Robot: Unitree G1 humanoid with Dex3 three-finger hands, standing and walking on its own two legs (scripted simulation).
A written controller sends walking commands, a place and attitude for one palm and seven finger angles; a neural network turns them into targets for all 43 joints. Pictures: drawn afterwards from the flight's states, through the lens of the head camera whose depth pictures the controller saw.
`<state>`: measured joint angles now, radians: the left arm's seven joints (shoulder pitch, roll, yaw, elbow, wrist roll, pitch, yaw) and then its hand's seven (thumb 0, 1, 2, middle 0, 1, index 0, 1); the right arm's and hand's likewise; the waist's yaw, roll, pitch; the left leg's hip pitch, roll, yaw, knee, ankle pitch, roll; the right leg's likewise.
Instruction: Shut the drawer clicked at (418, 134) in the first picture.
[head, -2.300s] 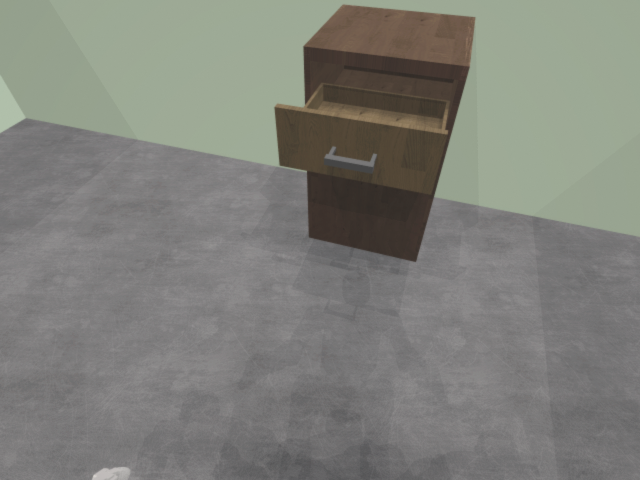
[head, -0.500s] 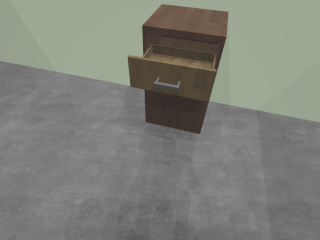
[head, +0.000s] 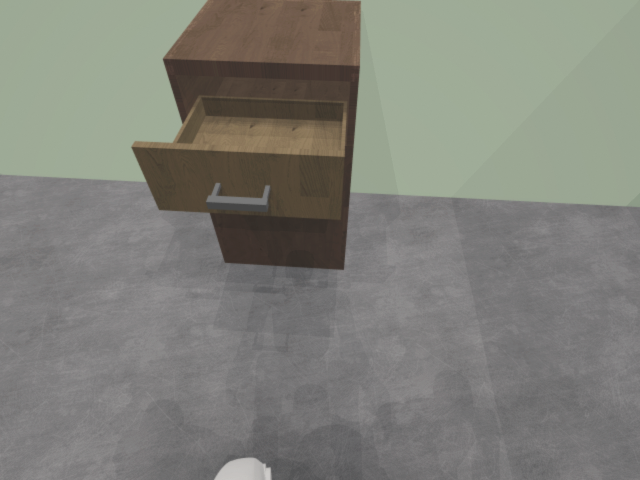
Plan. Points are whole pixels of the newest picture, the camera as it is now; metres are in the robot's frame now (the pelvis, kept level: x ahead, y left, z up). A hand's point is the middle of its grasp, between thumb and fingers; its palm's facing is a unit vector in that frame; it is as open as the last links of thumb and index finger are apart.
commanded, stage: take the last steps up to it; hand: left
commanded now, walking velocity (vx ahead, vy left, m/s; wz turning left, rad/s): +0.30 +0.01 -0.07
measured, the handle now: (239, 196) +0.66 +0.19 -0.08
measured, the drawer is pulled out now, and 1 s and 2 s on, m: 0.30 0.30 0.30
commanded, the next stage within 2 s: come to a stop and stand still in 1.00 s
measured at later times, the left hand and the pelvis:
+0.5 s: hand out of the picture +0.14 +0.23 -0.18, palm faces +0.01 -0.99 -0.14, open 7.4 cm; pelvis +0.15 +0.05 +0.01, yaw -4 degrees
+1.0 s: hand (243, 335) +0.38 +0.15 -0.15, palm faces +0.04 -0.98 -0.21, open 7.1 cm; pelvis +0.28 -0.03 +0.01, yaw -1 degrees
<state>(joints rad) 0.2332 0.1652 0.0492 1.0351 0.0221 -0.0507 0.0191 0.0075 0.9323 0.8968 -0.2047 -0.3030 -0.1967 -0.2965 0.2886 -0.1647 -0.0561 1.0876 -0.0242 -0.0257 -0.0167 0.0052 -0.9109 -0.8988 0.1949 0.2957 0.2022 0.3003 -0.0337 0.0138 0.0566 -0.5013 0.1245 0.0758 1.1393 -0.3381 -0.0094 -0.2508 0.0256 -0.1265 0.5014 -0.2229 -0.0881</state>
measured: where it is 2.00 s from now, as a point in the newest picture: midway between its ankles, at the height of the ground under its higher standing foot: outside the picture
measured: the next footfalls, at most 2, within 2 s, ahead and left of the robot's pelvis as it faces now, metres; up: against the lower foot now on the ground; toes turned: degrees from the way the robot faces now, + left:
left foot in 0.30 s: +0.19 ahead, +0.14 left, +0.00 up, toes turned +7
right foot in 0.80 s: +0.34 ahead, -0.12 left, +0.00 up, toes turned -12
